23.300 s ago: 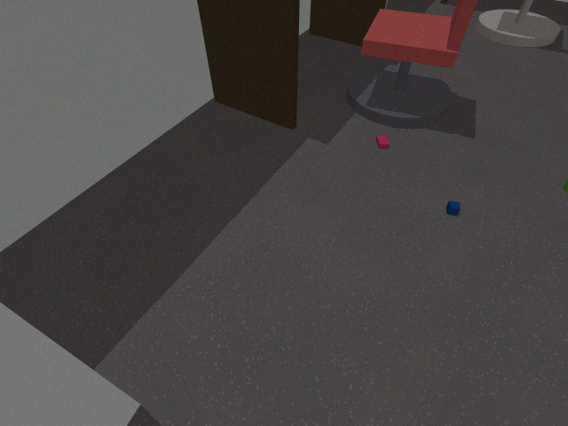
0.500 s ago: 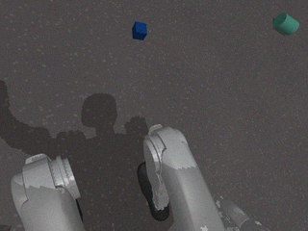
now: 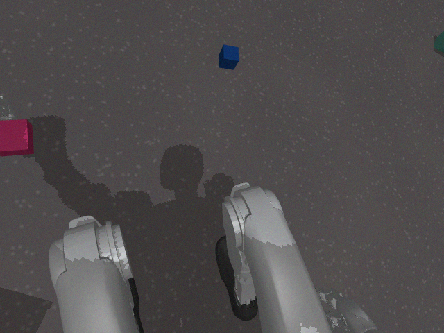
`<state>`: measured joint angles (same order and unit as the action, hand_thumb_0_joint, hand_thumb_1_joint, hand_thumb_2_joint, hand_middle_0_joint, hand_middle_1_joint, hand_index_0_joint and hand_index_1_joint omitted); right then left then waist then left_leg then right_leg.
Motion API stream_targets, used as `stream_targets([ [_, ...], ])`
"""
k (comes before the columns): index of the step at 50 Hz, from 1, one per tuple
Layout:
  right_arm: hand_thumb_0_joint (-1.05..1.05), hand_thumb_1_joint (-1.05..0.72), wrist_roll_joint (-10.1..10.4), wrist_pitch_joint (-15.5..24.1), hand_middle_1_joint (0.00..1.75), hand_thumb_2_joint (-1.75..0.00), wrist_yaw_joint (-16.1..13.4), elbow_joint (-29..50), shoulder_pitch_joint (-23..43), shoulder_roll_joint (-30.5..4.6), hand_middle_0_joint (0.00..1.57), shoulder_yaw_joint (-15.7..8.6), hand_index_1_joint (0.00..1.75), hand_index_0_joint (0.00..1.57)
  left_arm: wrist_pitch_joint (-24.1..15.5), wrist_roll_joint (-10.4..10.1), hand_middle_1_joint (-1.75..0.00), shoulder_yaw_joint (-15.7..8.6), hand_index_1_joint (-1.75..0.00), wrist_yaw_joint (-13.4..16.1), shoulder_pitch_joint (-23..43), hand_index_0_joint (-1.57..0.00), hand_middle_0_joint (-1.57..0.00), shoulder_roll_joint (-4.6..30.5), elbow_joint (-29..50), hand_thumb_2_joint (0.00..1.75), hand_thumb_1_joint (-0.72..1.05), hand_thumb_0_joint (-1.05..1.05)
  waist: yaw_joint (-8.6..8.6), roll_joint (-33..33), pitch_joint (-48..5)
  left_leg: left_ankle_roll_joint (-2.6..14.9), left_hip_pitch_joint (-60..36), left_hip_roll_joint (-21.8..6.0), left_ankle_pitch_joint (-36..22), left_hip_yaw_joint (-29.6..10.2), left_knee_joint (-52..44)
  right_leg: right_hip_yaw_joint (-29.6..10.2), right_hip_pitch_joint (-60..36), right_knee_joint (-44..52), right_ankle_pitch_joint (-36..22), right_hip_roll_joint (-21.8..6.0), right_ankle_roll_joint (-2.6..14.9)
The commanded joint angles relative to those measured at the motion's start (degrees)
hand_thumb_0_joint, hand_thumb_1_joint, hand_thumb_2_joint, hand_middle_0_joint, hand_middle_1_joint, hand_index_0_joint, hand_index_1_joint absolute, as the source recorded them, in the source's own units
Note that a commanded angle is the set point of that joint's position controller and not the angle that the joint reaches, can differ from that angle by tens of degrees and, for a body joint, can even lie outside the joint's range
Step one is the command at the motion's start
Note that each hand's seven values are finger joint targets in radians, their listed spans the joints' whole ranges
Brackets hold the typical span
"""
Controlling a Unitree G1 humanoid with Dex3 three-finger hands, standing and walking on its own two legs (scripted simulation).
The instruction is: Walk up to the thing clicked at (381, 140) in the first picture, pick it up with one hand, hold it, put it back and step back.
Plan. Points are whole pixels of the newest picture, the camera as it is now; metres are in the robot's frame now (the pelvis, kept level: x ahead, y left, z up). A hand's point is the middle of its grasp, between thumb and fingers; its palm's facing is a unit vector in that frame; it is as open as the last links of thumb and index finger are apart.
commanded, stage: lift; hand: left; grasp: from above
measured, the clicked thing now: (3, 138) +0.48 +0.33 -0.18
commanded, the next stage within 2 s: hold in 1.70 s
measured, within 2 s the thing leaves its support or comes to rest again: neither
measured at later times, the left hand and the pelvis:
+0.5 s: hand out of the picture +0.41 +0.34 -0.03, palm faces -0.46 -0.09 -0.88, open 8.2 cm; pelvis +0.00 +0.00 +0.07, yaw +4 degrees
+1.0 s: hand out of the picture +0.34 +0.31 +0.17, palm faces -0.41 -0.12 -0.90, open 8.2 cm; pelvis +0.01 +0.00 +0.24, yaw +8 degrees
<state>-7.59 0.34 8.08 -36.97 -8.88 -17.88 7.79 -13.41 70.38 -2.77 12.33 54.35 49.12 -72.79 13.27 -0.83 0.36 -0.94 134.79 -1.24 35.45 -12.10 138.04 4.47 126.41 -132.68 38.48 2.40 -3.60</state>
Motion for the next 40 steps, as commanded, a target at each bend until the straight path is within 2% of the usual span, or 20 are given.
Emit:
stream_targets([
  [1,0.0,-0.89,0.23,-0.18,0.3,-0.89,-1.42,0.96,-11.67,-14.83,0.2,-5.92,0.3,0.2,0.59,-2.2,-0.18,-3.82,-0.17,1.14,17.8,-1.17,-1.15,15.11,11.22,0.28,0.77,0.0,0.68,20.23,-41.66,1.87,-33.51,0.44,-7.45,7.74,-13.94,5.57,-17.91,15.04,-11.96,1.2,5.53],
  [2,0.0,-0.94,0.31,-0.31,0.3,-0.91,-1.5,1.08,-11.83,-14.59,0.2,-6.12,0.3,0.2,0.77,-2.7,-0.26,-3.8,-0.23,0.8,17.45,-1.24,-1.21,14.4,12.11,0.23,0.84,0.0,0.43,20.66,-42.43,1.85,-34.07,0.49,-7.32,7.74,-14.77,5.69,-18.06,15.28,-11.8,1.12,5.49],
  [3,0.0,-0.92,0.61,-0.57,0.3,-0.91,-1.46,0.99,-11.67,-13.99,0.2,-6.13,0.3,0.2,1.1,-2.82,-0.27,-3.68,-0.23,0.48,17.57,-1.2,-1.17,14.65,13.32,0.26,0.82,0.0,-0.19,22.02,-44.13,1.81,-35.23,0.34,-7.52,7.83,-15.69,5.33,-19.0,15.2,-12.02,1.23,5.49],
  [4,0.0,-0.92,0.91,-0.82,0.3,-0.91,-1.7,1.09,-11.89,-14.68,0.2,-6.71,0.3,0.2,1.44,-3.19,-0.28,-4.87,-0.24,0.19,17.55,-1.19,-1.16,15.61,14.3,0.26,0.82,0.0,-0.93,22.34,-44.57,1.69,-36.05,0.61,-7.4,7.67,-16.79,5.64,-17.97,15.24,-11.71,0.98,5.77],
  [6,0.0,-0.92,1.31,-1.12,0.3,-0.91,-1.68,1.57,-12.0,-14.14,0.2,-7.26,0.3,0.2,2.33,-4.26,-0.28,-3.84,-0.25,-1.27,15.36,-1.21,-1.18,13.78,14.36,0.28,0.84,0.0,-0.85,21.38,-44.51,1.83,-36.83,0.34,-6.98,7.78,-17.74,5.36,-18.88,16.22,-11.43,1.03,5.74],
  [8,0.0,-0.92,1.77,-1.75,0.3,-0.91,-2.03,1.8,-11.91,-14.41,0.2,-8.0,0.3,0.2,2.78,-4.7,-0.27,-5.2,-0.24,-2.48,13.39,-1.22,-1.2,14.97,16.19,0.3,0.85,0.0,-1.97,20.18,-44.27,2.01,-36.48,0.65,-6.2,8.07,-18.69,4.77,-19.23,17.36,-10.39,0.76,5.91],
  [9,0.0,-0.92,1.97,-2.0,0.3,-0.91,-2.06,2.17,-11.68,-13.37,0.2,-7.98,0.3,0.2,3.01,-5.17,-0.27,-4.45,-0.25,-3.21,12.98,-1.22,-1.2,14.21,17.69,0.31,0.85,0.0,-2.17,20.29,-45.16,2.28,-36.41,0.52,-5.93,8.61,-19.22,4.15,-21.05,18.25,-10.44,0.8,5.58],
  [10,0.0,-0.92,2.09,-2.17,0.3,-0.91,-2.21,2.1,-11.63,-13.59,0.2,-8.39,0.3,0.2,3.07,-5.56,-0.25,-4.3,-0.23,-3.71,12.06,-1.22,-1.2,13.38,18.46,0.31,0.85,0.0,-2.48,19.42,-44.6,2.29,-36.79,0.6,-5.52,8.74,-19.49,3.93,-20.45,18.91,-9.75,0.76,5.82],
  [13,0.0,-0.91,3.04,-2.66,0.3,-0.9,-2.58,2.28,-11.66,-12.5,0.2,-9.31,0.3,0.2,3.04,-6.72,-0.28,-4.1,-0.25,-5.0,11.79,-1.22,-1.19,12.08,23.41,0.31,0.86,0.0,-3.2,19.97,-47.4,2.45,-39.16,0.57,-5.97,8.55,-22.1,3.41,-22.1,19.72,-10.75,0.58,5.56],
  [17,0.0,-0.91,3.96,-3.06,0.3,-0.9,-3.17,2.72,-11.65,-11.6,0.2,-10.25,0.3,0.2,3.05,-8.41,-0.28,-3.62,-0.25,-6.71,7.92,-1.22,-1.19,10.29,25.42,0.32,0.85,0.0,-3.72,15.94,-45.78,2.97,-39.39,0.58,-5.53,9.09,-24.19,2.21,-23.71,22.92,-10.43,0.45,5.31],
  [19,0.0,-0.91,4.23,-3.18,0.3,-0.9,-3.47,3.1,-11.25,-11.35,0.2,-10.55,0.3,0.2,3.07,-9.05,-0.28,-3.16,-0.25,-7.27,6.55,-1.21,-1.19,9.11,26.41,0.33,0.85,0.0,-3.97,15.07,-44.53,2.94,-40.24,0.38,-3.44,8.5,-26.31,2.2,-23.61,23.95,-8.72,0.35,5.46],
  [21,0.0,-0.91,4.87,-3.2,0.3,-0.9,-4.0,3.48,-10.53,-11.25,0.2,-10.94,0.3,0.2,2.92,-9.85,-0.28,-2.89,-0.26,-7.82,6.45,-1.17,-1.15,8.2,29.47,0.34,0.8,0.0,-4.59,17.2,-44.76,2.72,-42.43,0.07,-1.14,7.29,-29.8,2.45,-23.73,24.09,-7.9,0.23,5.42],
  [22,0.0,-0.91,5.08,-3.21,0.3,-0.9,-4.19,3.85,-10.11,-11.06,0.2,-10.94,0.3,0.2,2.94,-9.9,-0.3,-3.07,-0.27,-8.24,4.41,-1.18,-1.15,8.32,29.49,0.33,0.82,0.0,-5.09,17.15,-44.21,2.7,-42.96,-0.12,0.43,6.57,-31.55,2.66,-24.08,24.39,-7.06,0.37,5.35],
  [24,0.0,-0.9,5.52,-3.22,0.3,-0.9,-4.54,4.2,-9.79,-10.77,0.2,-11.18,0.3,0.2,2.87,-10.65,-0.29,-2.03,-0.26,-9.05,3.2,-1.18,-1.15,6.18,31.96,0.32,0.82,0.0,-5.12,16.96,-44.64,2.61,-44.88,-0.27,1.26,5.74,-34.17,2.77,-25.14,25.33,-7.23,0.29,5.25],
  [26,0.0,-0.91,5.97,-3.24,0.3,-0.9,-5.09,4.58,-9.53,-10.55,0.2,-11.52,0.3,0.2,2.98,-11.36,-0.29,-2.36,-0.27,-9.78,1.1,-1.17,-1.15,6.09,33.75,0.34,0.81,0.0,-5.45,15.6,-44.33,2.8,-46.27,-0.15,0.83,6.37,-35.44,2.19,-27.36,28.0,-7.29,0.15,5.1],
  [28,0.0,-0.91,6.27,-3.18,0.3,-0.9,-5.52,4.8,-8.95,-10.15,0.2,-11.76,0.3,0.2,3.22,-12.27,-0.31,-3.21,-0.28,-9.94,-0.94,-1.17,-1.14,6.35,36.45,0.33,0.82,0.0,-6.38,15.12,-46.0,2.78,-48.75,-0.07,-1.15,6.87,-36.76,1.69,-30.25,29.75,-8.7,0.04,5.01],
  [29,0.0,-0.9,6.32,-3.16,0.3,-0.9,-5.77,5.02,-8.74,-9.93,0.2,-11.96,0.3,0.2,3.27,-12.8,-0.31,-2.47,-0.28,-10.1,-0.65,-1.18,-1.15,5.09,38.57,0.34,0.83,0.0,-6.13,14.78,-46.48,2.74,-50.21,-0.15,-1.93,7.12,-37.31,1.52,-31.04,31.03,-9.07,-0.02,4.93],
  [33,0.0,-0.91,6.76,-3.19,0.3,-0.9,-6.77,5.13,-7.82,-8.77,0.2,-12.27,0.3,0.2,3.79,-13.28,-0.32,-3.47,-0.29,-10.37,-3.61,-1.17,-1.14,5.75,42.8,0.36,0.81,0.0,-7.01,12.42,-48.07,2.83,-54.42,0.06,-4.76,8.64,-39.48,0.29,-37.24,36.3,-10.12,-0.07,4.83],
  [36,0.0,-0.9,7.17,-3.13,0.3,-0.9,-7.61,5.16,-6.68,-8.28,0.2,-12.44,0.3,0.2,4.63,-13.69,-0.31,-2.77,-0.29,-10.56,-7.03,-1.19,-1.17,3.85,44.92,0.37,0.84,0.0,-7.45,13.51,-45.25,2.56,-58.37,-0.44,-3.24,7.75,-44.63,0.32,-39.45,38.85,-9.42,-0.22,4.67],
  [40,0.0,-0.89,7.84,-3.04,0.3,-0.9,-8.64,5.53,-4.85,-7.77,0.2,-12.49,0.3,0.2,6.4,-14.23,-0.32,-2.43,-0.29,-10.62,-11.8,-1.15,-1.12,1.63,47.03,0.35,0.82,0.0,-8.11,12.57,-42.09,2.3,-63.46,-0.82,-0.71,6.78,-51.7,0.29,-43.76,43.65,-7.99,-0.3,4.47],
])
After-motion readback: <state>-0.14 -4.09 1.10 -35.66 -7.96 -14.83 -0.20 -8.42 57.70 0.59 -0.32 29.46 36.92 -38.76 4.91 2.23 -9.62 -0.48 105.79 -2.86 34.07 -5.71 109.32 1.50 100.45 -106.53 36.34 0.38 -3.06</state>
